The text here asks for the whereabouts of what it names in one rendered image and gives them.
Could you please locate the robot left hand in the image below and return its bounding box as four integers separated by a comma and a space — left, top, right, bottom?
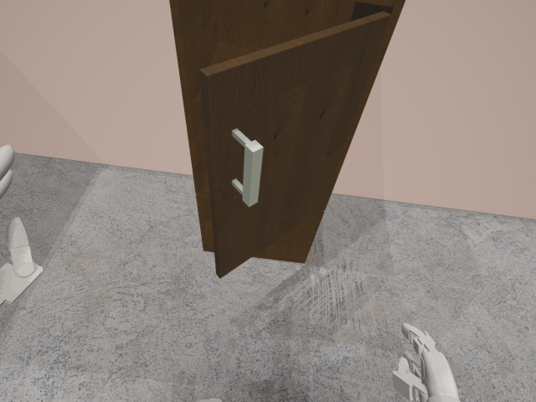
0, 145, 43, 306

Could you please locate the cupboard door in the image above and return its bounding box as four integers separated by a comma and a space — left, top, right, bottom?
199, 11, 391, 279

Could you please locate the handle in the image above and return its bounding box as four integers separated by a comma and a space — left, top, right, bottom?
232, 128, 264, 207

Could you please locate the robot right hand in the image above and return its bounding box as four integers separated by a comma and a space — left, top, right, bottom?
393, 323, 459, 402

